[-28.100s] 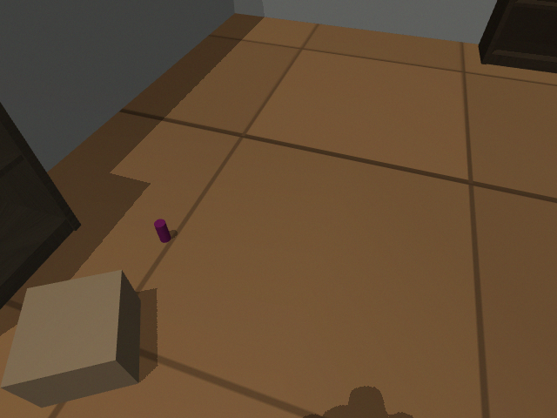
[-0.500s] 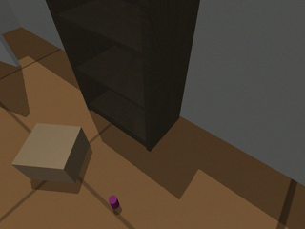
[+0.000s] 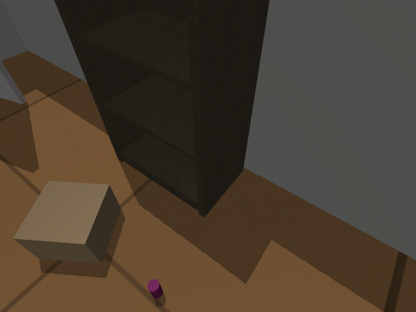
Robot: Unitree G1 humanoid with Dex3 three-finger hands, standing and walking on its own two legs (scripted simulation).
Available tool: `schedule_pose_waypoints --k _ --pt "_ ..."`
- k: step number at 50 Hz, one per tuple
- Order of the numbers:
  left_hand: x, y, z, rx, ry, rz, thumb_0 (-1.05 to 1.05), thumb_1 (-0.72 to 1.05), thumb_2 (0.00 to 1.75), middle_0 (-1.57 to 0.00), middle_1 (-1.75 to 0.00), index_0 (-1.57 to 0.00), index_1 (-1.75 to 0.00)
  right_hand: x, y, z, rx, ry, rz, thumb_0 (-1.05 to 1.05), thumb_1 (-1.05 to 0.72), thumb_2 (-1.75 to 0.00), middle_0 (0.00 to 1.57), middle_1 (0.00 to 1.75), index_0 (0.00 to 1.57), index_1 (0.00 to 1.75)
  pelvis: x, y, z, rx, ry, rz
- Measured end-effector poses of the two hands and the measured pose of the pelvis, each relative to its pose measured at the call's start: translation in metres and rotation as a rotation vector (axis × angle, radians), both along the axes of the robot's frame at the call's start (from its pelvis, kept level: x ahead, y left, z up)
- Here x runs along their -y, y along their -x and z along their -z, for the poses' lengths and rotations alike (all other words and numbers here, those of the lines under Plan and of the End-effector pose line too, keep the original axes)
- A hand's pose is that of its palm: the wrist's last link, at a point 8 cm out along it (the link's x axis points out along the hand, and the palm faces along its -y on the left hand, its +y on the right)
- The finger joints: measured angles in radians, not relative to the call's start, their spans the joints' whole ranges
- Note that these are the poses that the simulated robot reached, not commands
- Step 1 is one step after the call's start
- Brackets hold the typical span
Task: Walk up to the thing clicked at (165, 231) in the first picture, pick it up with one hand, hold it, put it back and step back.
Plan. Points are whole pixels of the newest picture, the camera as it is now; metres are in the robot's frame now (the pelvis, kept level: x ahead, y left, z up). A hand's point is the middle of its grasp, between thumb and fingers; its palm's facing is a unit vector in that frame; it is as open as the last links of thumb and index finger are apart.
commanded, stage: stand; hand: left
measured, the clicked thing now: (155, 289) +0.37 +0.24 -0.73
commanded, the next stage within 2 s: rise first in 1.82 s
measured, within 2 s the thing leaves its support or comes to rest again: neither
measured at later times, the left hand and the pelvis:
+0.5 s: hand out of the picture +0.09 +0.26 -0.15, palm faces -0.03 -0.94 -0.35, open 7.4 cm; pelvis +0.01 +0.00 +0.00, yaw +0 degrees
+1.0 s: hand out of the picture +0.07 +0.26 -0.16, palm faces -0.03 -0.94 -0.35, open 7.4 cm; pelvis +0.01 +0.00 +0.00, yaw +0 degrees
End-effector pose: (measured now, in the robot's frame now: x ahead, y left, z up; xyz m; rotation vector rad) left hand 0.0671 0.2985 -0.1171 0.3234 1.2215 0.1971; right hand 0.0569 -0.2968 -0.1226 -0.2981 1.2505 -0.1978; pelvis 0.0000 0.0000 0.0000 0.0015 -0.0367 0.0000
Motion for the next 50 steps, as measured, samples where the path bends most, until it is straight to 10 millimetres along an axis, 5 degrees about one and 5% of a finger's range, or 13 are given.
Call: schedule_pose_waypoints --k 26,50 --pt "-0.004 -0.02 -0.001 0.016 -0.006 0.008 0.01 0.9 0.9 -0.2 -0.3 -0.21 -0.3 -0.003 -0.034 -0.005 0.049 0.011 -0.01 0.01 -0.91 -0.9 0.21 0.3 0.21 0.3 -0.005 -0.013 0.0 0.001 0.001 0.002" --pt "-0.006 0.003 0.001 -0.028 -0.008 -0.007 0.01 0.9 0.9 -0.2 -0.3 -0.21 -0.3 -0.003 -0.01 -0.001 -0.001 0.007 0.001 0.01 -0.91 -0.9 0.21 0.3 0.21 0.3 -0.005 -0.005 -0.001 0.003 -0.001 0.001"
